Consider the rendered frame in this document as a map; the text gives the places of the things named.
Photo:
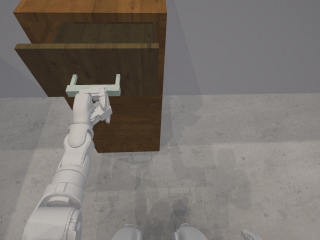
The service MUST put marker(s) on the left robot hand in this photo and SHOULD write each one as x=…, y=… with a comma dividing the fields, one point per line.
x=83, y=106

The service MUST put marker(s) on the handle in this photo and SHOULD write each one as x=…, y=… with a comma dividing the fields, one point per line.
x=112, y=89

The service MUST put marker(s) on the left robot upper arm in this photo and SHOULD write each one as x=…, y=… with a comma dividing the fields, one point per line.
x=55, y=223

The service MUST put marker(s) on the robot left forearm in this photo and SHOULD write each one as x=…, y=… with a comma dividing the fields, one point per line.
x=67, y=186

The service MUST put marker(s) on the robot right thigh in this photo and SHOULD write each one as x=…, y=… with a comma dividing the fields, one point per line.
x=188, y=233

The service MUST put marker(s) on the left robot shin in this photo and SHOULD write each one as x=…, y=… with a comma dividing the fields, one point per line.
x=129, y=226

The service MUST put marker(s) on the drawer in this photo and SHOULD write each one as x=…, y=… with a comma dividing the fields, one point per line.
x=96, y=52

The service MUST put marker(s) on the cabinet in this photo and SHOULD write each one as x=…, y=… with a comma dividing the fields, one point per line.
x=135, y=122

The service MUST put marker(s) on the right robot hand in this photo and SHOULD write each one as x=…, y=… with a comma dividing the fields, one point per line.
x=247, y=235

